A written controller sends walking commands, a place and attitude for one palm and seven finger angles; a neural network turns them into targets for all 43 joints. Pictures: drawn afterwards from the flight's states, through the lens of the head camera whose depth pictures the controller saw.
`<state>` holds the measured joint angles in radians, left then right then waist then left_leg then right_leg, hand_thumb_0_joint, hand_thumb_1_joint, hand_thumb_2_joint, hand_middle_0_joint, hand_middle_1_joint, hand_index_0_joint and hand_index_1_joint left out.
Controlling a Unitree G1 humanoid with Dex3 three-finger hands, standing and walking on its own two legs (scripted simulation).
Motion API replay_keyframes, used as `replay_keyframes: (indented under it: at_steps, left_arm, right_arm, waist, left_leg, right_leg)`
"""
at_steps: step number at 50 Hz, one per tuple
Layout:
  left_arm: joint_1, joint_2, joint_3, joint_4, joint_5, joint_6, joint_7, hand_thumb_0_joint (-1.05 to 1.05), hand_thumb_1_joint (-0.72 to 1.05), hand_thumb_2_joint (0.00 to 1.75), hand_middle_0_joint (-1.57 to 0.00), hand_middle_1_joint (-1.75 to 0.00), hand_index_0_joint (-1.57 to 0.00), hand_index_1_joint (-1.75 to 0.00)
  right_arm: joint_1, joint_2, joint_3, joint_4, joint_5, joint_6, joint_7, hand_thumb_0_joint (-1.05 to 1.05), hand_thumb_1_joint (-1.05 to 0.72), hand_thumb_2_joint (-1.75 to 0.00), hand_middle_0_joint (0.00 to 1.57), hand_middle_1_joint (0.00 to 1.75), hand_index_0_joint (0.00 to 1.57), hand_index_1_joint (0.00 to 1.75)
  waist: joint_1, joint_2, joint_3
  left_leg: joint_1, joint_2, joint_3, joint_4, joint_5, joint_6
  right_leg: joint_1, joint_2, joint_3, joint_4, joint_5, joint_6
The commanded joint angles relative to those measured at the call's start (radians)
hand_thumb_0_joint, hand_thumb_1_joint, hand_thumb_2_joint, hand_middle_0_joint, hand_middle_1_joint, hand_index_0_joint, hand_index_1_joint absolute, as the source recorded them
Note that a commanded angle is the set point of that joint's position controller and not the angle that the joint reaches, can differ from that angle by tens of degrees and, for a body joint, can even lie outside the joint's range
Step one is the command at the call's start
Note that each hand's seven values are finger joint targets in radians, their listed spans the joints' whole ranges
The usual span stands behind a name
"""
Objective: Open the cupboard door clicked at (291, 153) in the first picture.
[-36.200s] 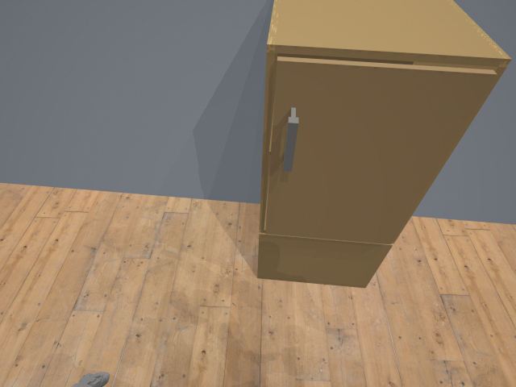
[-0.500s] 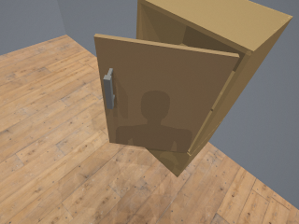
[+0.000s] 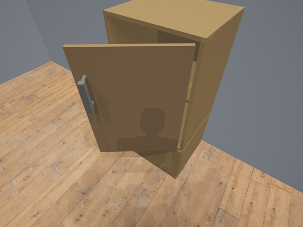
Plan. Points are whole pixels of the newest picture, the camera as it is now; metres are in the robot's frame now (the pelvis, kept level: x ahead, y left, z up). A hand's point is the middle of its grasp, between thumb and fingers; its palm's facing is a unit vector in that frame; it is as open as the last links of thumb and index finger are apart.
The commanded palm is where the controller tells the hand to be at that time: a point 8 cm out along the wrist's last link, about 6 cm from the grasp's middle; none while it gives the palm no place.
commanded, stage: come to a stop and stand still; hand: left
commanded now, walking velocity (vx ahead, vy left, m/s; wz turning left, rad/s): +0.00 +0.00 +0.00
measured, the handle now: (87, 94) +0.55 +0.23 +0.05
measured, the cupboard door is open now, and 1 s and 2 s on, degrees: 38 38 38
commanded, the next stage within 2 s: look again from close up in 1.08 s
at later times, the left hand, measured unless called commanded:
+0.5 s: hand out of the picture +0.03 +0.16 -0.15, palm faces +0.03 -0.98 -0.19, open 7.4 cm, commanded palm none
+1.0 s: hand out of the picture +0.10 +0.20 -0.14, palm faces +0.02 -0.96 -0.27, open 7.4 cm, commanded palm none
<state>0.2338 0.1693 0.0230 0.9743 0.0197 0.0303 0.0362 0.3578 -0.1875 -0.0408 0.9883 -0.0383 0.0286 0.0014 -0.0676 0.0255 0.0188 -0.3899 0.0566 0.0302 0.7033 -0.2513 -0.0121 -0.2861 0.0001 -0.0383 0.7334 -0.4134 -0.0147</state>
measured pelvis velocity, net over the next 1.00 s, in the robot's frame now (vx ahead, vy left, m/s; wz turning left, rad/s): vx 0.07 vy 0.00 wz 0.00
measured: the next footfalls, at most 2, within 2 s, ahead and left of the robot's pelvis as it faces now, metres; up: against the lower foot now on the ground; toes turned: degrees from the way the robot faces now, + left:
none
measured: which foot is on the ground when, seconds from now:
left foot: down 0.00-1.00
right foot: down 0.00-1.00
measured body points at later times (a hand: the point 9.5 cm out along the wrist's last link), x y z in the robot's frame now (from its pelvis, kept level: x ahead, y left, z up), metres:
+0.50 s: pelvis +0.02 -0.01 +0.02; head +0.04 -0.01 +0.47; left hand +0.02 +0.21 -0.14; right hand +0.02 -0.24 -0.14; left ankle +0.08 +0.13 -0.71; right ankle +0.01 -0.11 -0.71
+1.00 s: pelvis +0.07 +0.00 +0.02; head +0.08 +0.00 +0.47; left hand +0.10 +0.25 -0.12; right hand +0.12 -0.24 -0.13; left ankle +0.08 +0.13 -0.71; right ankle +0.01 -0.11 -0.71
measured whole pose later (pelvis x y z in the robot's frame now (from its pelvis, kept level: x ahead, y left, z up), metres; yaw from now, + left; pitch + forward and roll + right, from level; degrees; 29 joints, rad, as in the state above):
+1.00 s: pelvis +0.07 +0.00 +0.02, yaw +0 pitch -1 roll +1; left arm 0.21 0.23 0.01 1.08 0.02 -0.02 0.03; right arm 0.16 -0.20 0.00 1.10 -0.02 -0.02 -0.02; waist 0.01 -0.01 0.04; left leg -0.22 0.02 0.03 0.45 -0.22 -0.02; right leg -0.11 -0.01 -0.02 0.46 -0.34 -0.01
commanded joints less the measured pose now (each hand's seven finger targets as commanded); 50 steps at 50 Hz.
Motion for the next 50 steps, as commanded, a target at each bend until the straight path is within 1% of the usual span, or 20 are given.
replay_keyframes:
  at_steps: [1, 2, 3, 4, 5, 6, 8, 10, 12, 14, 16, 20, 26, 29, 30, 31, 38, 45, 48, 50]
  left_arm:
    - [0.095, 0.111, 0.024, -0.047, 0.002, -0.022, -0.005, 0.00, 0.90, 0.90, -0.20, -0.30, -0.20, -0.30]
    - [0.124, 0.105, 0.020, -0.031, 0.000, -0.032, -0.008, 0.00, 0.90, 0.90, -0.20, -0.30, -0.20, -0.30]
    - [0.126, 0.109, 0.018, -0.025, 0.000, -0.039, -0.008, 0.00, 0.90, 0.90, -0.20, -0.30, -0.20, -0.30]
    - [0.096, 0.128, 0.016, -0.031, -0.003, -0.044, -0.007, 0.00, 0.90, 0.90, -0.20, -0.30, -0.20, -0.30]
    - [0.057, 0.141, 0.017, -0.044, -0.004, -0.046, -0.004, 0.00, 0.90, 0.90, -0.20, -0.30, -0.20, -0.30]
    - [0.013, 0.152, 0.022, -0.058, -0.003, -0.045, -0.004, 0.00, 0.90, 0.90, -0.20, -0.30, -0.20, -0.30]
    - [-0.003, 0.147, 0.020, -0.063, -0.003, -0.046, -0.002, 0.00, 0.90, 0.90, -0.20, -0.30, -0.20, -0.30]
    - [0.022, 0.132, 0.016, -0.049, -0.005, -0.049, -0.003, 0.00, 0.90, 0.90, -0.20, -0.30, -0.20, -0.30]
    - [0.045, 0.127, 0.016, -0.035, -0.007, -0.047, -0.005, 0.00, 0.90, 0.90, -0.20, -0.30, -0.20, -0.30]
    - [0.065, 0.127, 0.014, -0.022, -0.005, -0.046, -0.006, 0.00, 0.90, 0.90, -0.20, -0.30, -0.20, -0.30]
    - [0.077, 0.124, 0.011, -0.008, -0.003, -0.047, -0.006, 0.00, 0.90, 0.90, -0.20, -0.30, -0.20, -0.30]
    - [0.092, 0.123, 0.009, 0.015, -0.005, -0.058, -0.006, 0.00, 0.90, 0.90, -0.20, -0.30, -0.20, -0.30]
    - [0.098, 0.130, 0.006, 0.049, -0.004, -0.065, -0.006, 0.00, 0.90, 0.90, -0.20, -0.30, -0.20, -0.30]
    - [0.097, 0.138, 0.007, 0.061, -0.005, -0.066, -0.007, 0.00, 0.90, 0.90, -0.20, -0.30, -0.20, -0.30]
    - [0.093, 0.139, 0.006, 0.062, -0.002, -0.066, -0.006, 0.00, 0.90, 0.90, -0.20, -0.30, -0.20, -0.30]
    - [0.090, 0.139, 0.005, 0.066, -0.003, -0.065, -0.006, 0.00, 0.90, 0.90, -0.20, -0.30, -0.20, -0.30]
    - [0.062, 0.164, 0.009, 0.072, -0.002, -0.064, -0.006, 0.00, 0.90, 0.90, -0.20, -0.30, -0.20, -0.30]
    - [0.039, 0.188, 0.012, 0.070, 0.000, -0.064, -0.005, 0.00, 0.90, 0.90, -0.20, -0.30, -0.20, -0.30]
    - [0.023, 0.198, 0.012, 0.070, -0.002, -0.063, -0.006, 0.00, 0.90, 0.90, -0.20, -0.30, -0.20, -0.30]
    - [0.020, 0.203, 0.013, 0.067, -0.001, -0.063, -0.006, 0.00, 0.90, 0.90, -0.20, -0.30, -0.20, -0.30]
  right_arm:
    - [-0.075, -0.130, -0.012, -0.074, 0.002, -0.029, -0.015, 0.00, -0.90, -0.90, 0.20, 0.30, 0.20, 0.30]
    - [-0.077, -0.112, -0.006, -0.077, 0.004, -0.029, -0.016, 0.00, -0.90, -0.90, 0.20, 0.30, 0.20, 0.30]
    - [-0.062, -0.085, -0.001, -0.075, 0.007, -0.028, -0.015, 0.00, -0.90, -0.90, 0.20, 0.30, 0.20, 0.30]
    - [-0.034, -0.053, 0.005, -0.066, 0.010, -0.025, -0.013, 0.00, -0.90, -0.90, 0.20, 0.30, 0.20, 0.30]
    - [-0.003, -0.035, 0.007, -0.050, 0.011, -0.021, -0.013, 0.00, -0.90, -0.90, 0.20, 0.30, 0.20, 0.30]
    - [0.035, -0.036, 0.007, -0.033, 0.010, -0.020, -0.011, 0.00, -0.90, -0.90, 0.20, 0.30, 0.20, 0.30]
    - [0.068, -0.030, 0.011, -0.009, 0.009, -0.022, -0.009, 0.00, -0.90, -0.90, 0.20, 0.30, 0.20, 0.30]
    - [0.063, -0.032, 0.014, 0.001, 0.010, -0.031, -0.012, 0.00, -0.90, -0.90, 0.20, 0.30, 0.20, 0.30]
    - [0.037, -0.052, 0.015, -0.003, 0.011, -0.036, -0.015, 0.00, -0.90, -0.90, 0.20, 0.30, 0.20, 0.30]
    - [0.020, -0.054, 0.015, -0.001, 0.012, -0.034, -0.015, 0.00, -0.90, -0.90, 0.20, 0.30, 0.20, 0.30]
    - [0.013, -0.047, 0.018, 0.009, 0.014, -0.036, -0.016, 0.00, -0.90, -0.90, 0.20, 0.30, 0.20, 0.30]
    - [0.003, -0.047, 0.022, 0.028, 0.019, -0.050, -0.020, 0.00, -0.90, -0.90, 0.20, 0.30, 0.20, 0.30]
    - [-0.038, -0.083, 0.022, 0.046, 0.024, -0.064, -0.026, 0.00, -0.90, -0.90, 0.20, 0.30, 0.20, 0.30]
    - [-0.061, -0.095, 0.022, 0.051, 0.025, -0.066, -0.028, 0.00, -0.90, -0.90, 0.20, 0.30, 0.20, 0.30]
    - [-0.065, -0.091, 0.021, 0.054, 0.026, -0.065, -0.028, 0.00, -0.90, -0.90, 0.20, 0.30, 0.20, 0.30]
    - [-0.075, -0.101, 0.021, 0.057, 0.026, -0.066, -0.028, 0.00, -0.90, -0.90, 0.20, 0.30, 0.20, 0.30]
    - [-0.121, -0.128, 0.021, 0.066, 0.025, -0.068, -0.030, 0.00, -0.90, -0.90, 0.20, 0.30, 0.20, 0.30]
    - [-0.158, -0.144, 0.019, 0.070, 0.025, -0.067, -0.030, 0.00, -0.90, -0.90, 0.20, 0.30, 0.20, 0.30]
    - [-0.172, -0.161, 0.020, 0.071, 0.024, -0.066, -0.030, 0.00, -0.90, -0.90, 0.20, 0.30, 0.20, 0.30]
    - [-0.178, -0.157, 0.020, 0.075, 0.025, -0.064, -0.029, 0.00, -0.90, -0.90, 0.20, 0.30, 0.20, 0.30]
  waist:
    - [0.098, 0.173, 0.150]
    - [0.110, 0.043, 0.119]
    - [0.099, -0.070, 0.096]
    - [0.073, -0.174, 0.096]
    - [0.046, -0.207, 0.084]
    - [0.024, -0.174, 0.076]
    - [0.011, -0.131, 0.061]
    - [0.027, -0.064, 0.056]
    - [0.042, -0.023, 0.076]
    - [0.050, -0.045, 0.099]
    - [0.048, -0.038, 0.105]
    - [0.055, -0.020, 0.062]
    - [0.063, -0.008, 0.019]
    - [0.067, -0.008, 0.001]
    - [0.068, -0.023, 0.013]
    - [0.068, -0.006, 0.009]
    - [0.072, -0.001, -0.012]
    - [0.077, -0.042, -0.025]
    - [0.076, -0.027, -0.034]
    - [0.077, -0.041, -0.022]
  left_leg:
    - [-0.224, 0.114, -0.256, -0.444, -0.441, 0.106]
    - [-0.201, 0.068, -0.189, -0.364, -0.367, 0.083]
    - [-0.139, 0.011, -0.098, -0.257, -0.256, 0.051]
    - [-0.062, -0.020, -0.025, -0.153, -0.156, 0.030]
    - [0.039, -0.014, -0.006, -0.109, -0.098, 0.023]
    - [0.104, -0.022, -0.003, -0.085, -0.084, 0.019]
    - [0.158, -0.024, -0.006, -0.112, -0.041, 0.020]
    - [0.155, -0.004, -0.032, -0.198, -0.035, 0.027]
    - [0.087, 0.015, -0.071, -0.254, -0.101, 0.033]
    - [0.060, 0.013, -0.067, -0.260, -0.126, 0.028]
    - [0.088, 0.008, -0.054, -0.247, -0.079, 0.023]
    - [0.129, 0.026, -0.062, -0.274, 0.017, 0.027]
    - [0.163, 0.039, -0.070, -0.278, 0.141, 0.035]
    - [0.180, 0.042, -0.067, -0.278, 0.163, 0.036]
    - [0.183, 0.044, -0.067, -0.281, 0.175, 0.037]
    - [0.191, 0.045, -0.069, -0.281, 0.189, 0.038]
    - [0.219, 0.051, -0.072, -0.290, 0.248, 0.043]
    - [0.248, 0.051, -0.072, -0.288, 0.317, 0.045]
    - [0.254, 0.050, -0.071, -0.291, 0.319, 0.042]
    - [0.253, 0.050, -0.070, -0.295, 0.318, 0.043]
  right_leg:
    - [0.027, 0.002, 0.008, -0.108, -0.048, -0.022]
    - [0.054, -0.016, 0.063, -0.199, -0.061, -0.029]
    - [0.012, -0.068, 0.152, -0.302, -0.140, -0.053]
    - [-0.071, -0.143, 0.241, -0.413, -0.243, -0.082]
    - [-0.155, -0.188, 0.278, -0.482, -0.297, -0.101]
    - [-0.221, -0.189, 0.261, -0.490, -0.318, -0.099]
    - [-0.225, -0.148, 0.197, -0.436, -0.223, -0.081]
    - [-0.173, -0.105, 0.142, -0.378, -0.128, -0.061]
    - [-0.126, -0.086, 0.138, -0.359, -0.124, -0.051]
    - [-0.117, -0.092, 0.155, -0.384, -0.165, -0.054]
    - [-0.126, -0.102, 0.167, -0.400, -0.146, -0.056]
    - [-0.056, -0.092, 0.139, -0.378, 0.007, -0.046]
    - [0.026, -0.093, 0.117, -0.348, 0.189, -0.035]
    - [0.049, -0.097, 0.108, -0.343, 0.231, -0.030]
    - [0.050, -0.096, 0.104, -0.343, 0.252, -0.029]
    - [0.051, -0.098, 0.104, -0.339, 0.268, -0.028]
    - [0.085, -0.103, 0.094, -0.333, 0.317, -0.020]
    - [0.115, -0.110, 0.085, -0.336, 0.401, -0.015]
    - [0.122, -0.115, 0.083, -0.336, 0.406, -0.013]
    - [0.124, -0.115, 0.078, -0.344, 0.413, -0.013]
